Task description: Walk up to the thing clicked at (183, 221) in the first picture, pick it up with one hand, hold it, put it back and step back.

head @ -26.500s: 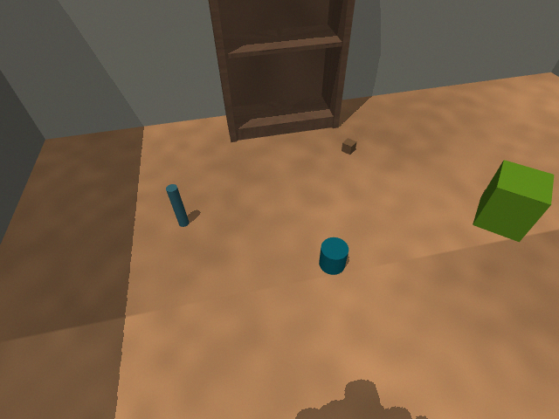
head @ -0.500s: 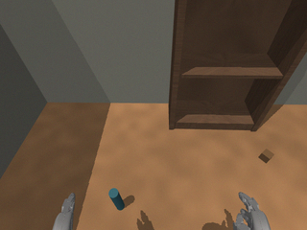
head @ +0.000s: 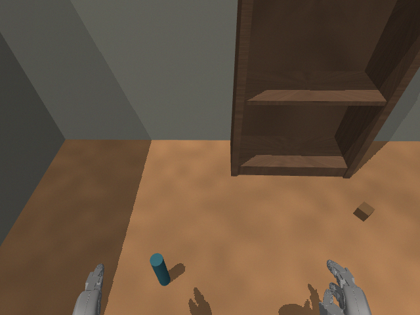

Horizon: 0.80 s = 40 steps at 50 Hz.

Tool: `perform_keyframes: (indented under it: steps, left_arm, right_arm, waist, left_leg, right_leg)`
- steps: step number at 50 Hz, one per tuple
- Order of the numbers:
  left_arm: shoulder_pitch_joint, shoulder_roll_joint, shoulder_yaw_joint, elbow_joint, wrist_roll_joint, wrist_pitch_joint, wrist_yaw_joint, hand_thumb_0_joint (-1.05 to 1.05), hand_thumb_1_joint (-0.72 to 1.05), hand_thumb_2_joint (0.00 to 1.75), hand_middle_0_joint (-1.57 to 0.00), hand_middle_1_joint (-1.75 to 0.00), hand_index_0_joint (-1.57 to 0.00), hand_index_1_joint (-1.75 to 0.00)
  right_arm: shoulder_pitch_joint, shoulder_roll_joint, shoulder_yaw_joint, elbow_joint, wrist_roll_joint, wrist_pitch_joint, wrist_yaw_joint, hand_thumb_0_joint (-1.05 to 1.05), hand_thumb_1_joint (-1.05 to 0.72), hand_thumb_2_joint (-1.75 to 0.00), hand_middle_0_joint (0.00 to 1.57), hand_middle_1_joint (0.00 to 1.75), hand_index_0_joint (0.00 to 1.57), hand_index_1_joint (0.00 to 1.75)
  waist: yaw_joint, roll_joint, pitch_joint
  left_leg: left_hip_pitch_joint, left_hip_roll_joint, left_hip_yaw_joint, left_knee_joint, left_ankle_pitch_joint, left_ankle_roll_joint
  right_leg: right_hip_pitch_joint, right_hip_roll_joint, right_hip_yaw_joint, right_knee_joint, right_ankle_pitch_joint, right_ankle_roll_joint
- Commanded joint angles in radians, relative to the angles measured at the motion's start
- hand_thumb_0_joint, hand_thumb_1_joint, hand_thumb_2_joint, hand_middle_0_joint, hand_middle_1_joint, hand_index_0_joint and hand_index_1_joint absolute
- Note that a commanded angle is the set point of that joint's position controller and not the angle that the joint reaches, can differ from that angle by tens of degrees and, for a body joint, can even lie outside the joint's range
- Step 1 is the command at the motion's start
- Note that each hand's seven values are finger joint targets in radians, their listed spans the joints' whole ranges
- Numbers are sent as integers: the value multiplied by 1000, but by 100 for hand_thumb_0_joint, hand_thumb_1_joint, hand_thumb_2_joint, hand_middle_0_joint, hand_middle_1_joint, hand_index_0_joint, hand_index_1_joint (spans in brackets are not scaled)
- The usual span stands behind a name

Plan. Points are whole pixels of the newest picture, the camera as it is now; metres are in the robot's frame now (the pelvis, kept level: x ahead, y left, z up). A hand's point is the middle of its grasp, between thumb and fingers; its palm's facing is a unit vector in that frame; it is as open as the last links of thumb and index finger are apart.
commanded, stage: home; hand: left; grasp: from the side
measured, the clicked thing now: (161, 270) +0.43 +0.23 -0.60
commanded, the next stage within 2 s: stand in 0.78 s
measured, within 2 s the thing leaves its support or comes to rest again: neither
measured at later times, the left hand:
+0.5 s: hand (117, 312) +0.17 +0.19 -0.05, palm faces +0.09 -0.95 -0.28, open 17.5 cm
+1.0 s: hand (118, 311) +0.17 +0.19 -0.05, palm faces +0.10 -0.95 -0.28, open 17.0 cm
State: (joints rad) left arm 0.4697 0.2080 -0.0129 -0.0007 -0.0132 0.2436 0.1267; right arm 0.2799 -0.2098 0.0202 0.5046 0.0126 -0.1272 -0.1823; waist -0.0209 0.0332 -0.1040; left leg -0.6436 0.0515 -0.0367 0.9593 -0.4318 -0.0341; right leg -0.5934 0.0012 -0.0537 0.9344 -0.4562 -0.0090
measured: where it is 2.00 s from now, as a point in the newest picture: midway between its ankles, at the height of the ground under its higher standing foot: outside the picture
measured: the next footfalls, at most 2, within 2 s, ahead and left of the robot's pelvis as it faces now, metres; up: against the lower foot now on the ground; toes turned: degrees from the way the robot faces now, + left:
none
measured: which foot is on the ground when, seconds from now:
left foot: down 0.00-1.00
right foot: down 0.00-1.00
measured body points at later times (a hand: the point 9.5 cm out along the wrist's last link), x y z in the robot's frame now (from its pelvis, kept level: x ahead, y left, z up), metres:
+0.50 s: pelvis +0.00 +0.01 +0.00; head +0.02 +0.01 +0.45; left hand +0.16 +0.24 -0.03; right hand +0.16 -0.23 -0.07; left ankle +0.03 +0.14 -0.68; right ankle +0.01 -0.11 -0.68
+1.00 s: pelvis +0.01 +0.01 +0.00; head +0.02 +0.01 +0.45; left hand +0.17 +0.24 -0.03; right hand +0.17 -0.24 -0.07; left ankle +0.03 +0.14 -0.68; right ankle +0.01 -0.11 -0.68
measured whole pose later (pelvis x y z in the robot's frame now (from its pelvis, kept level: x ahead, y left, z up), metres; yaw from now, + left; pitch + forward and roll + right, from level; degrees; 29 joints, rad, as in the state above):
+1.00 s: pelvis +0.01 +0.01 +0.00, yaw +0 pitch +7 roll -2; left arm 0.48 0.21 -0.01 -0.01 -0.01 0.24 0.13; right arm 0.28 -0.21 0.02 0.51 0.01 -0.13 -0.18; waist -0.02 0.03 -0.11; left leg -0.64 0.05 -0.03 0.96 -0.45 -0.03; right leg -0.59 0.00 -0.05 0.93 -0.46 0.00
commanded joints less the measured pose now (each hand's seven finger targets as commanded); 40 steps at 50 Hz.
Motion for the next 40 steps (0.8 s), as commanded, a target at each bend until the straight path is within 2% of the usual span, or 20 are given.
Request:
perform_keyframes:
  steps: [1,5,6,7,8,11,14,19,22,23,24,25,26,27,30,31,34,35,37,40]
  left_arm:
    - [-6,89,59,-174,7,-55,9,0,-57,5,-5,-5,-5,-5]
    - [-43,116,71,-237,6,-59,13,0,-57,4,-5,-5,-5,-5]
    - [-24,104,68,-189,9,-56,12,0,-56,5,-5,-5,-5,-5]
    - [-22,100,63,-196,9,-55,11,0,-59,4,-5,-5,-5,-5]
    - [-19,87,51,-167,8,-53,10,0,-56,5,-5,-5,-5,-5]
    - [-40,110,67,-217,8,-58,14,0,-57,5,-5,-5,-5,-5]
    - [-15,86,49,-182,8,-55,11,0,-57,5,-5,-5,-5,-5]
    - [-12,105,67,-199,11,-54,15,0,-57,5,-5,-5,-5,-5]
    - [-28,94,57,-190,8,-55,13,0,-57,4,-5,-5,-5,-5]
    - [-27,104,65,-203,9,-56,14,0,-56,5,-5,-6,-5,-5]
    - [-12,83,52,-141,9,-52,12,0,-57,5,-5,-5,-5,-5]
    - [-36,111,67,-221,8,-59,13,0,-57,5,-5,-5,-5,-5]
    - [-30,106,68,-196,10,-61,12,0,-55,6,-5,-6,-5,-6]
    - [13,78,47,-165,11,-57,10,0,-57,5,-5,-5,-5,-5]
    - [-36,116,68,-238,8,-62,14,0,-58,4,-5,-5,-5,-5]
    - [-27,104,59,-208,10,-59,12,0,-57,5,-5,-5,-5,-5]
    - [-49,105,61,-221,9,-61,14,0,-58,4,-5,-5,-5,-5]
    - [-15,83,48,-166,10,-57,12,0,-58,4,-5,-5,-5,-5]
    - [-31,104,62,-214,11,-58,13,0,-57,5,-5,-5,-5,-5]
    - [-21,100,61,-209,10,-57,13,0,-57,5,-5,-5,-5,-5]
  right_arm:
    - [-63,-103,-39,-158,-5,-63,-8,0,-90,-90,20,30,20,30]
    - [-78,-120,-48,-175,-2,-66,-10,0,-90,-90,20,30,20,30]
    - [-61,-114,-45,-157,-6,-65,-10,0,-90,-90,20,30,20,30]
    - [-59,-111,-44,-154,-6,-64,-11,0,-90,-90,20,30,20,30]
    - [-63,-105,-38,-154,-6,-63,-11,0,-90,-90,20,30,20,30]
    - [-74,-116,-44,-167,-6,-66,-12,0,-90,-90,20,30,20,30]
    - [-70,-111,-41,-159,-6,-68,-10,0,-90,-90,20,30,20,30]
    - [-59,-114,-45,-152,-7,-69,-11,0,-90,-90,20,30,20,30]
    - [-68,-109,-40,-153,-7,-68,-8,0,-90,-90,20,30,20,30]
    - [-71,-114,-46,-166,-8,-68,-10,0,-90,-90,20,30,20,30]
    - [-70,-105,-35,-150,-6,-66,-6,0,-90,-90,20,30,20,30]
    - [-72,-110,-41,-166,-6,-67,-6,0,-90,-90,20,30,20,30]
    - [-72,-113,-42,-162,-7,-67,-6,0,-90,-90,20,30,20,30]
    - [-62,-105,-39,-153,-8,-67,-5,0,-90,-90,20,30,20,30]
    - [-63,-115,-46,-162,-6,-68,-8,0,-90,-90,20,30,20,30]
    - [-54,-110,-42,-154,-7,-66,-7,0,-90,-90,20,30,20,30]
    - [-68,-119,-48,-165,-7,-72,-13,0,-90,-90,20,30,20,30]
    - [-52,-102,-36,-141,-8,-69,-10,0,-90,-90,20,30,20,30]
    - [-62,-119,-48,-166,-8,-70,-15,0,-90,-90,20,30,20,30]
    - [-67,-118,-47,-161,-8,-70,-11,0,-90,-90,20,30,20,30]
  waist:
    - [-2,-20,-72]
    - [4,5,-95]
    - [-9,-13,-99]
    - [-6,3,-98]
    - [-10,-24,-74]
    - [1,-11,-88]
    - [-3,0,-68]
    - [3,2,-105]
    - [1,-2,-66]
    - [1,-3,-92]
    - [-1,-20,-36]
    - [11,7,-61]
    - [2,1,-74]
    - [9,4,-86]
    - [11,25,-106]
    - [-1,19,-101]
    - [-8,-3,-92]
    - [-6,-9,-75]
    - [-5,-17,-113]
    - [2,-1,-99]
  left_leg:
    - [76,-45,47,-139,74,45]
    - [97,-44,45,-146,115,42]
    - [104,-41,42,-143,122,42]
    - [102,-41,44,-141,133,41]
    - [84,-42,40,-143,109,44]
    - [91,-43,43,-145,106,44]
    - [88,-39,36,-165,70,40]
    - [110,-38,34,-148,157,38]
    - [86,-35,29,-158,112,38]
    - [92,-38,32,-152,119,40]
    - [67,-38,29,-166,66,40]
    - [70,-39,29,-167,61,40]
    - [81,-38,29,-168,62,39]
    - [91,-35,25,-171,87,36]
    - [103,-37,28,-159,136,33]
    - [109,-37,31,-157,135,34]
    - [103,-35,33,-152,120,38]
    - [99,-36,32,-153,120,39]
    - [110,-38,36,-139,160,41]
    - [108,-36,35,-147,161,38]
  right_leg:
    - [14,8,24,-209,92,13]
    - [28,14,9,-192,135,7]
    - [26,20,6,-182,144,9]
    - [31,18,6,-184,156,8]
    - [22,19,4,-189,136,10]
    - [34,13,10,-195,128,9]
    - [6,22,-2,-188,85,3]
    - [41,21,-5,-171,169,3]
    - [20,24,-10,-177,125,2]
    - [27,23,-7,-180,135,4]
    - [1,24,-10,-184,82,3]
    - [11,21,-8,-187,76,1]
    - [14,23,-8,-182,76,2]
    - [22,26,-12,-170,96,0]
    - [30,24,-11,-166,143,0]
    - [26,25,-8,-166,146,2]
    - [19,23,-6,-178,136,4]
    - [17,24,-7,-174,135,5]
    - [35,19,-3,-175,177,7]
    - [34,20,-5,-170,172,3]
